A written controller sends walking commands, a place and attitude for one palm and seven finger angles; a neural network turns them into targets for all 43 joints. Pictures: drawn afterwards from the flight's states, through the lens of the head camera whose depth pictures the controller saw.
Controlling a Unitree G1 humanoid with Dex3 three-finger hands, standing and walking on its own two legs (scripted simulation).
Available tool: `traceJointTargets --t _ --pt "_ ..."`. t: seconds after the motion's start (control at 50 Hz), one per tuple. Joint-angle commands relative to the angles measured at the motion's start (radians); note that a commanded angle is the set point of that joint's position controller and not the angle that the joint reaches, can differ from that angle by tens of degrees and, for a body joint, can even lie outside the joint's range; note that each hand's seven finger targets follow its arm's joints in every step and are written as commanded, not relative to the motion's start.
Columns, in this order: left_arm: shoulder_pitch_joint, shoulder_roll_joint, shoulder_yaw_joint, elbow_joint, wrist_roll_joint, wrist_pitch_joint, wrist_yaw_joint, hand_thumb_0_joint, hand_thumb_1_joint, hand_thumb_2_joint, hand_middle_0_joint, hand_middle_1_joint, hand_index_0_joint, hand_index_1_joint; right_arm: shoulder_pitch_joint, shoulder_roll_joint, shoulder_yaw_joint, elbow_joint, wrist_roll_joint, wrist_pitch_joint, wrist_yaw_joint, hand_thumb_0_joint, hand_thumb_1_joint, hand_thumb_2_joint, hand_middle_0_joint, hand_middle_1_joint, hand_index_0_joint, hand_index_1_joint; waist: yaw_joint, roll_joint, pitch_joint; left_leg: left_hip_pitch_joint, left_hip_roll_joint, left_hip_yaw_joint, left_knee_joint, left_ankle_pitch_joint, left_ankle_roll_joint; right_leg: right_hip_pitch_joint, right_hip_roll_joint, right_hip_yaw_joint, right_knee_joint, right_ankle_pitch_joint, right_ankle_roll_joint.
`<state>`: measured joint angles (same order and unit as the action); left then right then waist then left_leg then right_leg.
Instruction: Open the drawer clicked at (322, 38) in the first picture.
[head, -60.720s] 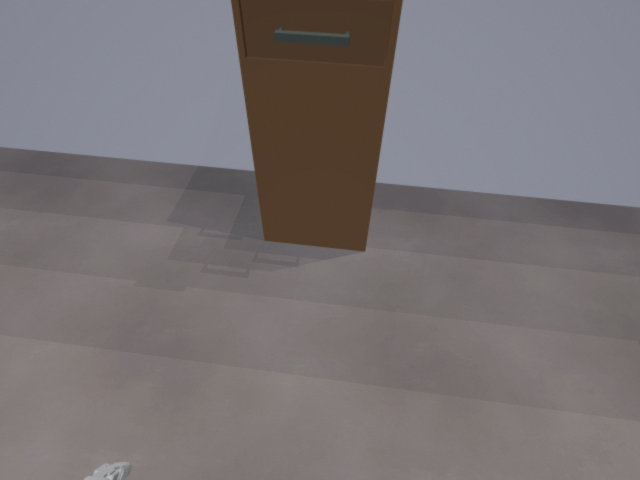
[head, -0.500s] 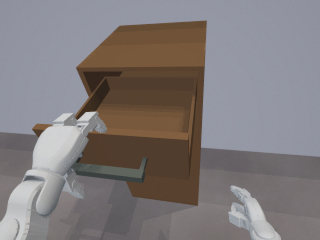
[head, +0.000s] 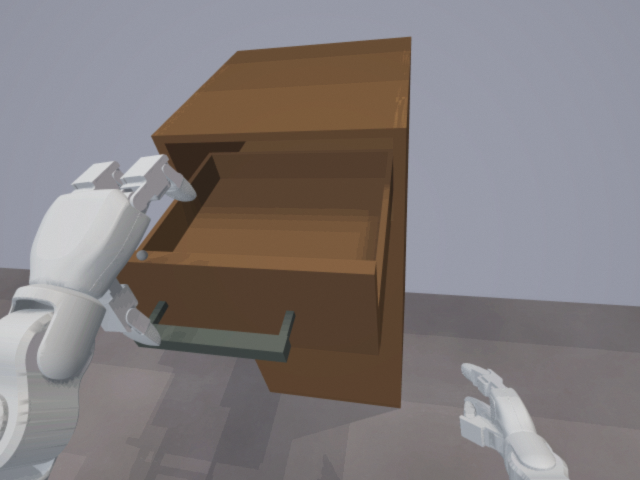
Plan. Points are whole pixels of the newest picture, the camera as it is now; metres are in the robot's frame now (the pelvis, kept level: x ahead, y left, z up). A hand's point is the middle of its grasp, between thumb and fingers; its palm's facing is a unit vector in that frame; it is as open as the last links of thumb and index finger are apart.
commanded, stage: draw the hand back to the body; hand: left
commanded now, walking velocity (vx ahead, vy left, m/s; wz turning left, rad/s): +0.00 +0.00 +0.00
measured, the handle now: (216, 327) +0.26 +0.18 +0.09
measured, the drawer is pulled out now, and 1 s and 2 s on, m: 0.28 0.28 0.28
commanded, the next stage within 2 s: step back with the hand held close in 1.68 s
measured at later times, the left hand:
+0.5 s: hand (113, 294) +0.21 +0.22 +0.22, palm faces +0.22 -0.12 -0.97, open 13.9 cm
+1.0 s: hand (79, 242) +0.21 +0.22 +0.29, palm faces +0.45 -0.85 -0.27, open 12.8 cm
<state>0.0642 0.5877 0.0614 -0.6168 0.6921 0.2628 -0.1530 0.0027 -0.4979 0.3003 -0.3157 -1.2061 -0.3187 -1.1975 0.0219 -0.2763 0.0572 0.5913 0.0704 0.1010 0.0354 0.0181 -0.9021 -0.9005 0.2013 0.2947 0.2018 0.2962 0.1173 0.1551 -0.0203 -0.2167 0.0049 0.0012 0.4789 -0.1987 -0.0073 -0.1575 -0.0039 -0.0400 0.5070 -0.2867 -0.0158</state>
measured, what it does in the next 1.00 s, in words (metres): stands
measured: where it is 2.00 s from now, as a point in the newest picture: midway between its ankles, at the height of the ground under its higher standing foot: outside the picture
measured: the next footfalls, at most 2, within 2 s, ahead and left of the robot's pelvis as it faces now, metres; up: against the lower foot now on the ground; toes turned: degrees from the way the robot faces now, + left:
none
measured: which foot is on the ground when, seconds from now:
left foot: down 0.00-1.00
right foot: down 0.00-1.00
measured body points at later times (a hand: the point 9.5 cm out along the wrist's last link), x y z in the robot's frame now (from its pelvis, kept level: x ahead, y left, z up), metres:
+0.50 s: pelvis +0.00 +0.01 +0.00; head -0.02 -0.05 +0.44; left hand +0.19 +0.23 +0.27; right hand +0.26 -0.18 -0.07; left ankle +0.04 +0.13 -0.74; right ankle +0.00 -0.11 -0.74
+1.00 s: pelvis +0.02 +0.01 +0.00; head +0.00 +0.00 +0.45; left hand +0.18 +0.26 +0.30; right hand +0.20 -0.20 -0.08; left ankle +0.04 +0.13 -0.74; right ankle +0.00 -0.11 -0.74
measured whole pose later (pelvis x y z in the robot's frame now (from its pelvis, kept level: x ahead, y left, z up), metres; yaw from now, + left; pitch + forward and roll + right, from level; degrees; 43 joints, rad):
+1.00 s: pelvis +0.02 +0.01 +0.00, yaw +0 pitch -5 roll -1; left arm 0.26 0.36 0.38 -0.72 -0.08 -0.14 0.11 0.00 -0.23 0.42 -0.29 -1.03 -0.30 -1.02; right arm 0.21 -0.19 0.06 0.65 0.02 -0.13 -0.07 0.02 -0.90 -0.90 0.21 0.30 0.21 0.30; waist 0.06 0.03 0.03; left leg -0.16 0.02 0.00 0.48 -0.24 0.00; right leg -0.06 0.01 -0.04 0.42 -0.27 -0.01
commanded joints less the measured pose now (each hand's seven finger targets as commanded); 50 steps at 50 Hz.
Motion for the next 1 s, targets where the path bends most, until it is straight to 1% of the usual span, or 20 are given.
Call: traceJointTargets --t 0.0,0.06,0.08,0.16,0.18,0.3,0.36,0.5,0.56,0.6,0.64,0.66,0.68,0.7,0.72,0.74,0.76,0.78,0.86,0.98 --pt "-0.203 0.154 0.084 -0.118 0.021 -0.019 0.021 0.000 -0.500 0.300 -0.300 -1.200 -0.300 -1.200 -0.237 -0.049 -0.027 -0.198 -0.002 -0.063 -0.003 0.000 -0.900 -0.900 0.200 0.300 0.200 0.300 -0.008 -0.154 -0.131 0.067 -0.013 0.029 -0.056 0.078 0.017 -0.036 0.006 0.014 -0.109 0.078 0.020" --pt "-0.260 0.257 0.170 -0.241 0.027 -0.035 0.040 0.000 -0.500 0.300 -0.300 -1.200 -0.300 -1.200 -0.263 -0.058 -0.025 -0.210 -0.002 -0.063 -0.003 0.000 -0.900 -0.900 0.200 0.300 0.200 0.300 0.003 -0.102 -0.215 0.071 -0.013 0.027 -0.036 0.108 0.016 0.019 0.000 0.029 -0.081 0.132 0.011" --pt "-0.234 0.226 0.138 -0.239 0.055 -0.033 0.040 0.000 -0.500 0.300 -0.300 -1.200 -0.300 -1.200 -0.257 -0.044 -0.019 -0.224 -0.016 -0.059 0.004 0.000 -0.900 -0.900 0.200 0.300 0.200 0.300 0.025 -0.094 -0.252 0.072 -0.028 0.026 -0.029 0.146 0.020 0.041 0.000 0.032 -0.070 0.156 0.007" --pt "-0.151 0.328 0.281 -0.220 0.024 -0.022 0.057 0.000 -0.500 0.300 -0.300 -1.200 -0.300 -1.200 -0.256 -0.053 -0.022 -0.207 -0.003 -0.043 0.006 0.000 -0.900 -0.900 0.200 0.300 0.200 0.300 0.020 -0.063 -0.184 0.043 -0.005 0.028 -0.026 0.146 0.010 0.016 0.003 0.027 -0.070 0.174 0.005" --pt "-0.137 0.269 0.232 -0.194 0.029 -0.017 0.050 0.000 -0.500 0.300 -0.300 -1.200 -0.300 -1.200 -0.242 -0.041 -0.015 -0.214 -0.013 -0.038 0.010 0.000 -0.900 -0.900 0.200 0.300 0.200 0.300 0.025 -0.098 -0.183 0.036 -0.016 0.025 -0.024 0.161 0.014 0.016 0.003 0.022 -0.068 0.182 0.007" --pt "-0.001 0.234 0.230 -0.172 -0.039 -0.003 0.014 0.000 -0.500 0.300 -0.300 -1.200 -0.300 -1.200 -0.228 -0.059 -0.022 -0.226 0.004 -0.036 0.007 0.000 -0.900 -0.900 0.200 0.300 0.200 0.300 0.000 -0.141 -0.124 0.030 -0.009 0.028 -0.023 0.132 0.016 -0.028 0.002 0.005 -0.073 0.185 0.027" --pt "-0.005 0.268 0.248 -0.252 -0.060 -0.016 0.006 0.000 -0.500 0.300 -0.300 -1.200 -0.300 -1.200 -0.254 -0.072 -0.026 -0.238 0.013 -0.053 -0.007 0.000 -0.900 -0.900 0.200 0.300 0.200 0.300 -0.013 -0.112 -0.131 0.037 -0.007 0.024 -0.011 0.095 0.017 -0.040 0.003 0.016 -0.077 0.153 0.027" --pt "-0.015 0.337 0.286 -0.247 0.025 -0.051 0.026 0.000 -0.500 0.300 -0.300 -1.200 -0.300 -1.200 -0.201 -0.062 -0.019 -0.219 -0.018 -0.061 -0.030 0.000 -0.900 -0.900 0.200 0.300 0.200 0.300 0.001 -0.085 -0.135 0.044 -0.011 0.010 -0.014 0.100 0.016 -0.058 -0.002 0.005 -0.085 0.088 0.016" --pt "-0.042 0.387 0.352 -0.237 -0.014 -0.058 0.031 0.000 -0.500 0.300 -0.300 -1.200 -0.300 -1.200 -0.220 -0.069 -0.025 -0.213 -0.004 -0.071 -0.032 0.000 -0.900 -0.900 0.200 0.300 0.200 0.300 0.000 -0.035 -0.118 0.036 -0.004 0.003 -0.019 0.085 0.012 -0.052 0.004 0.008 -0.087 0.096 0.008" --pt "0.000 0.345 0.326 -0.128 -0.021 -0.047 0.014 0.000 -0.500 0.300 -0.300 -1.200 -0.300 -1.200 -0.187 -0.065 -0.024 -0.205 -0.007 -0.063 -0.030 0.000 -0.900 -0.900 0.200 0.300 0.200 0.300 0.001 -0.103 -0.102 0.019 -0.008 0.006 -0.026 0.095 0.010 -0.055 0.005 -0.005 -0.087 0.099 0.020" --pt "0.012 0.344 0.324 -0.144 -0.048 -0.040 -0.005 0.000 -0.500 0.300 -0.300 -1.200 -0.300 -1.200 -0.199 -0.074 -0.026 -0.215 -0.003 -0.058 -0.028 0.000 -0.900 -0.900 0.200 0.300 0.200 0.300 0.007 -0.089 -0.111 0.016 -0.009 0.006 -0.034 0.085 0.010 -0.048 0.004 -0.009 -0.083 0.107 0.025" --pt "0.005 0.361 0.342 -0.162 -0.071 -0.042 -0.015 0.000 -0.500 0.300 -0.300 -1.200 -0.300 -1.200 -0.227 -0.076 -0.027 -0.214 0.008 -0.072 -0.030 0.000 -0.900 -0.900 0.200 0.300 0.200 0.300 -0.005 -0.049 -0.106 0.020 -0.003 0.006 -0.028 0.077 0.007 -0.050 0.007 -0.003 -0.084 0.112 0.017" --pt "-0.121 -0.069 0.317 -0.286 -0.695 -0.230 0.093 0.000 -0.465 0.315 -0.298 -1.178 -0.298 -1.178 -0.086 0.025 -0.022 -0.251 -0.010 -0.148 -0.054 0.000 -0.900 -0.900 0.200 0.300 0.200 0.300 -0.108 -0.207 -0.044 0.129 0.014 0.006 -0.033 -0.037 0.031 -0.104 0.020 -0.031 -0.159 0.050 -0.001" --pt "0.066 0.026 0.374 -0.150 -0.703 -0.286 0.158 0.000 -0.430 0.330 -0.295 -1.155 -0.295 -1.155 -0.068 -0.009 -0.019 -0.200 -0.025 -0.189 -0.077 0.000 -0.900 -0.900 0.200 0.300 0.200 0.300 -0.087 -0.287 0.011 0.127 0.043 -0.011 -0.044 -0.088 0.030 -0.136 0.015 -0.017 -0.173 -0.017 0.002" --pt "0.144 -0.037 0.338 -0.135 -0.710 -0.308 0.174 0.000 -0.395 0.345 -0.292 -1.133 -0.292 -1.133 -0.081 -0.015 -0.015 -0.189 -0.031 -0.203 -0.076 0.000 -0.900 -0.900 0.200 0.300 0.200 0.300 -0.086 -0.218 0.039 0.103 0.032 -0.013 -0.061 -0.129 0.025 -0.138 0.014 -0.025 -0.185 -0.052 -0.002" --pt "0.148 -0.026 0.389 -0.234 -0.764 -0.335 0.194 0.000 -0.360 0.360 -0.290 -1.110 -0.290 -1.110 -0.074 -0.017 -0.027 -0.190 -0.030 -0.212 -0.085 0.000 -0.900 -0.900 0.200 0.300 0.200 0.300 -0.069 -0.266 -0.005 0.117 0.036 -0.018 -0.075 -0.103 0.025 -0.105 0.000 -0.023 -0.197 -0.053 0.003" --pt "0.132 0.044 0.453 -0.271 -0.782 -0.367 0.215 0.000 -0.325 0.375 -0.287 -1.087 -0.287 -1.087 -0.083 -0.032 -0.032 -0.166 -0.032 -0.235 -0.091 0.000 -0.900 -0.900 0.200 0.300 0.200 0.300 -0.067 -0.210 -0.026 0.131 0.040 -0.009 -0.070 -0.100 0.022 -0.086 -0.003 -0.003 -0.192 -0.043 0.002" --pt "0.063 0.000 0.428 -0.357 -0.780 -0.407 0.231 0.000 -0.290 0.390 -0.285 -1.065 -0.285 -1.065 -0.077 -0.014 -0.027 -0.183 -0.042 -0.253 -0.096 0.000 -0.900 -0.900 0.200 0.300 0.200 0.300 -0.055 -0.157 -0.114 0.151 0.025 -0.004 -0.073 -0.070 0.026 -0.043 -0.007 -0.006 -0.185 -0.027 -0.001" --pt "0.054 0.017 0.456 -0.324 -0.781 -0.449 0.281 0.000 -0.150 0.450 -0.275 -0.975 -0.275 -0.975 -0.042 -0.011 -0.030 -0.139 -0.054 -0.298 -0.115 0.000 -0.900 -0.900 0.200 0.300 0.200 0.300 -0.049 0.025 -0.043 0.132 0.029 0.001 -0.093 -0.056 0.013 -0.039 -0.010 0.009 -0.191 -0.007 -0.017" --pt "0.088 -0.064 0.401 -0.220 -0.784 -0.453 0.281 0.000 0.060 0.540 -0.260 -0.840 -0.260 -0.840 -0.013 -0.023 -0.045 -0.115 -0.058 -0.300 -0.106 0.000 -0.900 -0.900 0.200 0.300 0.200 0.300 -0.054 -0.027 -0.009 0.128 0.037 -0.010 -0.103 0.072 0.016 0.002 -0.004 -0.010 -0.172 0.118 -0.018"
